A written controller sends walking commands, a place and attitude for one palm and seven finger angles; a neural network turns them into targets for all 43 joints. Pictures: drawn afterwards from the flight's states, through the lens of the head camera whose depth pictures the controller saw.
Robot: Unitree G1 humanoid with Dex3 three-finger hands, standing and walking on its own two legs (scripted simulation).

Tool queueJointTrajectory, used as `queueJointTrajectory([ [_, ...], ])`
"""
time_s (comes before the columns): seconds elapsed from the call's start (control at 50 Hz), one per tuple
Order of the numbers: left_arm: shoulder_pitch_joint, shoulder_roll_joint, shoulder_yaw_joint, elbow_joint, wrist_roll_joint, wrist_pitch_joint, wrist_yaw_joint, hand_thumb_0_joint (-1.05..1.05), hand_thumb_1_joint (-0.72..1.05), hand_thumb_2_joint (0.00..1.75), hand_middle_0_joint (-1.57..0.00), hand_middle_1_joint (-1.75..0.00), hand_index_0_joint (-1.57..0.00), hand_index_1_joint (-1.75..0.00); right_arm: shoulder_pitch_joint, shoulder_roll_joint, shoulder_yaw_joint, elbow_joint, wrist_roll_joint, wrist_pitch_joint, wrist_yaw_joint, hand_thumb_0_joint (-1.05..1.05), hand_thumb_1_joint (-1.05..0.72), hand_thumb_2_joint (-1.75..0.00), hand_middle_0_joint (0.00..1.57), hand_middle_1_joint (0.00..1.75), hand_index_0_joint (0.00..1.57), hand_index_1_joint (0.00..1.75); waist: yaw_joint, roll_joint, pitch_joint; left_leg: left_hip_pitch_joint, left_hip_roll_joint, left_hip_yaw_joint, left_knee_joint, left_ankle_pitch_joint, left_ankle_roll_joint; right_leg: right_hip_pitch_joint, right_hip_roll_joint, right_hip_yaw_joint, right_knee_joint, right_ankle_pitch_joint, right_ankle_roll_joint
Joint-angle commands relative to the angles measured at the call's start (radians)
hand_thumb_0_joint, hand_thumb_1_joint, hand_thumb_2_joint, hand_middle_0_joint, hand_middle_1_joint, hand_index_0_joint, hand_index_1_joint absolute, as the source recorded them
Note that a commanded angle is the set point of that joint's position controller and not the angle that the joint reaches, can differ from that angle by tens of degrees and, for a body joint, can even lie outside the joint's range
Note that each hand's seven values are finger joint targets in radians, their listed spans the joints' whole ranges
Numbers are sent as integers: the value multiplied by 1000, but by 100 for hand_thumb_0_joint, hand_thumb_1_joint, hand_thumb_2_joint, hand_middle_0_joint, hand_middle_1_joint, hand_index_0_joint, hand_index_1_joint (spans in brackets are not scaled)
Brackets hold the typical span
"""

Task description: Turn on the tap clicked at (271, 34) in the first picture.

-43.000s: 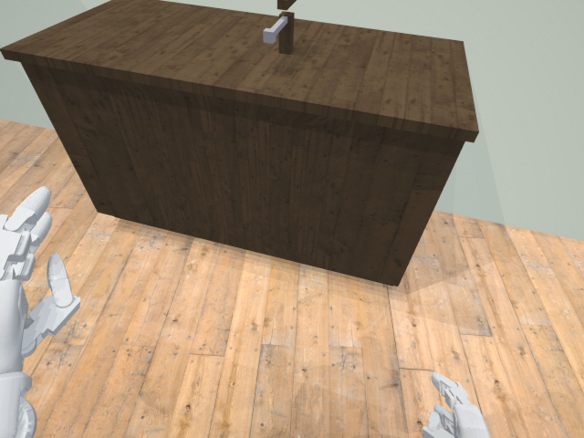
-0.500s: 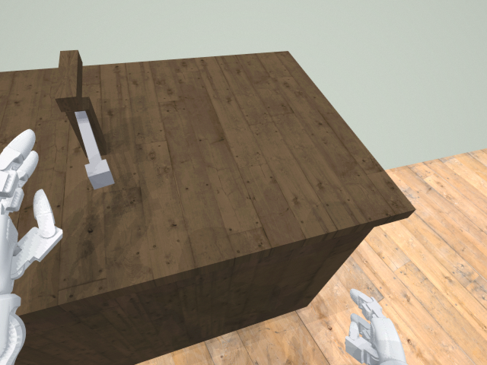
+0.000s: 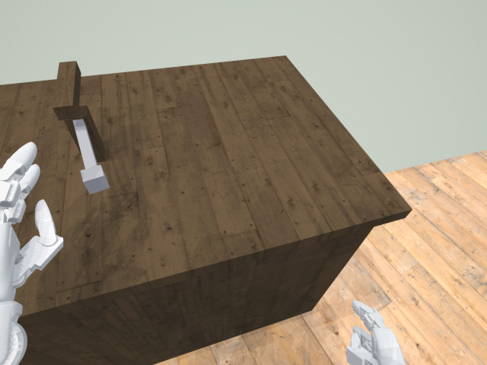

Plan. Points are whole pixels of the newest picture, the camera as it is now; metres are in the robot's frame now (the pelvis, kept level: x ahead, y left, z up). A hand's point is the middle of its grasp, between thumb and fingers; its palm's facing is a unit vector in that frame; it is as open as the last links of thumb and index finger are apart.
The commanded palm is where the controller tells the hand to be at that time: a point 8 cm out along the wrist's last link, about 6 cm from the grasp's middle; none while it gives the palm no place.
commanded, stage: turn the palm inward beside the body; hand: left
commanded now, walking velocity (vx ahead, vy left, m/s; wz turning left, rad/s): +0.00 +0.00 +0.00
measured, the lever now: (95, 179) +0.33 +0.26 +0.14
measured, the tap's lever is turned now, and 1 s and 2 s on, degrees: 10 10 10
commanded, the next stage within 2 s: none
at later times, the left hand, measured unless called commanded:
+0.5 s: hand (54, 266) +0.18 +0.23 +0.16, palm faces +0.51 -0.81 -0.29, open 7.4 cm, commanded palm +0.14 +0.27 +0.18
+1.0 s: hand (78, 249) +0.20 +0.21 +0.18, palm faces +0.48 -0.83 -0.28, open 7.4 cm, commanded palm +0.14 +0.24 +0.19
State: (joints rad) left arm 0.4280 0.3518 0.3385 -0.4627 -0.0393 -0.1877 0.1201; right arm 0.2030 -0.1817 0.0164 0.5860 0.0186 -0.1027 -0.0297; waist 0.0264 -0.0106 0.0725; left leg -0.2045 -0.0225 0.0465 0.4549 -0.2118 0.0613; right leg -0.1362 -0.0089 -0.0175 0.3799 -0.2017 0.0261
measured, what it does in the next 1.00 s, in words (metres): shifts its weight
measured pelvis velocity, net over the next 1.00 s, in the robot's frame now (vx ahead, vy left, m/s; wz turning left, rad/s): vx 0.01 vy -0.06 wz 0.05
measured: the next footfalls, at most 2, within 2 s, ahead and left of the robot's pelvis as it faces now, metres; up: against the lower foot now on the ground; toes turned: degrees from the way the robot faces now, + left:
none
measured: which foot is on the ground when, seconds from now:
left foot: down 0.00-1.00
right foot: down 0.00-1.00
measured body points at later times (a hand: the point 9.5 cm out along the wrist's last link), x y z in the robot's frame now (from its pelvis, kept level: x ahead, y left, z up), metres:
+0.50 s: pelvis -0.04 -0.05 -0.02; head -0.05 -0.06 +0.43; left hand +0.15 +0.27 +0.18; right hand +0.20 -0.25 -0.08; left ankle +0.02 +0.07 -0.74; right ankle +0.00 -0.14 -0.74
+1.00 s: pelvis +0.01 -0.06 -0.02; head -0.01 -0.09 +0.43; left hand +0.17 +0.25 +0.19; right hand +0.22 -0.28 -0.10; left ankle +0.02 +0.07 -0.74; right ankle +0.00 -0.14 -0.74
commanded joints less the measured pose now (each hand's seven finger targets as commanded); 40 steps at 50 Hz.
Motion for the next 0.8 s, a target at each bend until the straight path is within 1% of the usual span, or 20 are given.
queueJointTrajectory([
  [0.0,-78,150,97,-206,-6,-58,15,0,90,90,-20,-30,-20,-30,-99,-133,-51,-160,0,-50,-13,0,-90,-90,20,30,20,30,-6,70,-136,-11,102,-112,-129,11,-37,50,-39,45,-42,103,-39],
  [0.06,-82,155,101,-217,-4,-57,16,0,90,90,-20,-30,-20,-30,-96,-135,-57,-165,2,-52,-14,0,-90,-90,20,30,20,30,-5,64,-133,-13,106,-117,-128,7,-36,55,-44,55,-41,105,-42],
  [0.08,-996,971,353,-580,39,-201,35,0,90,90,-20,-30,-20,-30,82,-203,128,-299,66,-25,-94,0,-90,-90,20,30,20,30,-86,282,-130,-213,71,-130,-103,-130,-3,101,42,27,74,-69,30],
  [0.1,-664,451,322,-1,91,-5,-16,0,90,90,-20,-30,-20,-30,-99,-162,-68,-147,-75,-53,-68,0,-90,-90,20,30,20,30,84,256,-339,104,35,-86,-28,290,-104,16,14,-36,125,79,-95],
  [0.12,-462,278,141,101,-33,79,-46,0,90,90,-20,-30,-20,-30,-36,-193,-55,-147,-37,-68,-11,0,-90,-90,20,30,20,30,30,160,-299,162,54,-116,-21,574,-159,-92,39,-91,110,149,-84],
  [0.14,-453,214,173,-14,-73,118,-97,0,90,90,-20,-30,-20,-30,-71,-217,-70,-129,-39,-78,5,0,-90,-90,20,30,20,30,58,116,-391,281,75,-110,1,644,-159,-129,50,-74,113,167,-66],
  [0.16,-360,216,158,-19,-119,176,-134,0,90,90,-20,-30,-20,-30,-98,-216,-69,-131,-23,-81,3,0,-90,-90,20,30,20,30,75,121,-387,291,66,-99,3,641,-141,-117,41,-69,114,164,-65],
  [0.18,-245,81,69,60,-146,246,-161,0,90,90,-20,-30,-20,-30,-167,-188,-39,-137,13,-77,15,0,-90,-90,20,30,20,30,78,122,-304,247,65,-95,-9,539,-141,-149,46,-72,125,115,-61],
  [0.24,-238,191,73,-72,-78,292,-170,0,90,90,-20,-30,-20,-30,-203,-214,-34,-158,9,-62,22,0,-90,-90,20,30,20,30,64,56,-191,62,40,-91,-32,185,-88,-147,31,-96,126,108,-60],
  [0.28,-262,224,117,-136,-67,265,-132,0,90,90,-20,-30,-20,-30,-254,-193,-17,-169,23,-54,13,0,-90,-90,20,30,20,30,53,39,-166,13,31,-97,-45,-42,-63,-179,38,-82,138,-1,-55],
  [0.32,-323,246,163,-169,-82,194,-83,0,90,90,-20,-30,-20,-30,-257,-181,-15,-164,0,-60,-6,0,-90,-90,20,30,20,30,44,4,-178,-20,22,-109,-32,-163,-54,-213,38,-75,144,-92,-48],
  [0.36,-392,300,219,-170,-90,129,-32,0,90,90,-20,-30,-20,-30,-259,-171,-15,-143,-7,-66,-25,0,-90,-90,20,30,20,30,44,40,-181,-46,16,-104,-10,-266,-51,-239,33,-59,146,-189,-40],
  [0.38,-454,350,253,-192,-84,110,-3,0,90,90,-20,-30,-20,-30,-269,-167,-11,-132,1,-68,-33,0,-90,-90,20,30,20,30,47,100,-180,-47,11,-99,-2,-300,-51,-253,32,-44,143,-220,-42],
  [0.42,-486,286,187,-99,-71,109,24,0,90,90,-20,-30,-20,-30,-254,-155,-9,-108,-4,-75,-42,0,-90,-90,20,30,20,30,32,117,-161,-65,6,-95,27,-326,-52,-270,24,-36,135,-251,-43],
  [0.48,-537,294,144,-29,-62,158,0,0,90,90,-20,-30,-20,-30,-267,-162,1,-93,5,-73,-62,0,-90,-90,20,30,20,30,22,123,-162,-71,-6,-77,70,-298,-42,-275,7,-2,99,-301,-42],
  [0.56,-570,280,64,-24,-90,248,-77,0,90,90,-20,-30,-20,-30,-290,-159,2,-97,13,-81,-91,0,-90,-90,20,30,20,30,27,96,-127,-102,-5,-61,155,-213,-51,-265,-54,112,9,-467,-41],
  [0.64,-524,304,123,-18,-130,274,-96,0,90,90,-20,-30,-20,-30,-286,-158,-9,-90,18,-100,-96,0,-90,-90,20,30,20,30,47,-9,-121,-155,19,-82,213,-161,-69,-240,-104,185,-27,-525,-23],
  [0.68,-465,348,206,-20,-147,272,-78,0,90,90,-20,-30,-20,-30,-299,-151,-11,-81,23,-109,-93,0,-90,-90,20,30,20,30,75,-3,-129,-176,25,-90,228,-142,-79,-210,-120,208,-24,-495,-13],
  [0.7,-459,314,188,-47,-157,272,-73,0,90,90,-20,-30,-20,-30,-285,-150,-14,-89,21,-109,-90,0,-90,-90,20,30,20,30,67,-9,-142,-185,32,-97,225,-135,-79,-203,-129,203,-9,-459,-10],
  [0.78,-332,317,243,-127,-171,265,-38,0,90,90,-20,-30,-20,-30,-274,-146,-14,-100,24,-126,-84,0,-90,-90,20,30,20,30,87,33,-191,-159,40,-94,210,-86,-69,-167,-121,171,35,-294,-11],
])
